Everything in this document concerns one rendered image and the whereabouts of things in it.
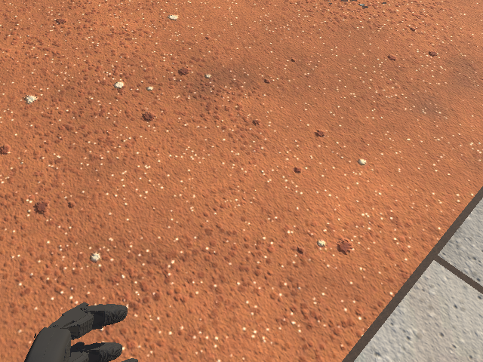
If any robot left hand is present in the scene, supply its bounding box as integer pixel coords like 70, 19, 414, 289
24, 302, 138, 362

